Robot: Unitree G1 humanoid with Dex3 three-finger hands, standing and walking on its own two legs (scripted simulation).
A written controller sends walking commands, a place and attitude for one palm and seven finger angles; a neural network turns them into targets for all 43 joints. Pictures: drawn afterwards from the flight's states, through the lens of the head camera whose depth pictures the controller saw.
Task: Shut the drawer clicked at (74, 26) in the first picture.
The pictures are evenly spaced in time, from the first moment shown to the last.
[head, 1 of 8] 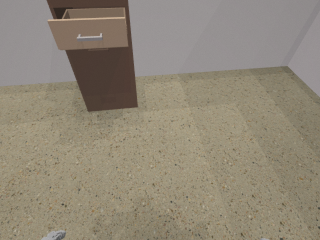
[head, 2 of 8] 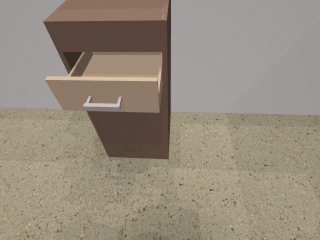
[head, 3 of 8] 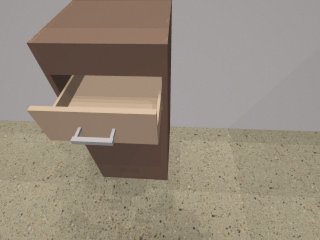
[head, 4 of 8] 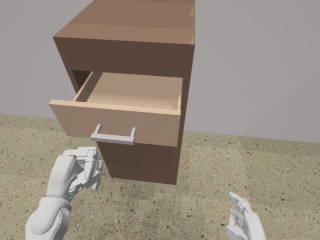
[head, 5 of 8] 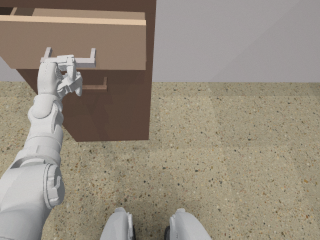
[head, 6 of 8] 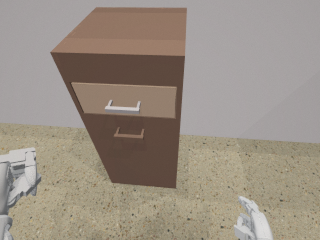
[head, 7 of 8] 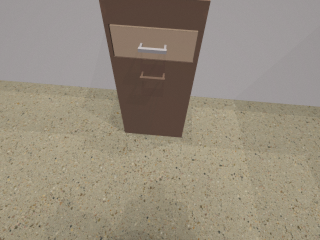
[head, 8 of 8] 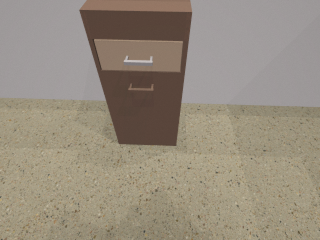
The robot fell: no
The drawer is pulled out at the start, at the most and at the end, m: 0.17 0.17 0.00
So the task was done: yes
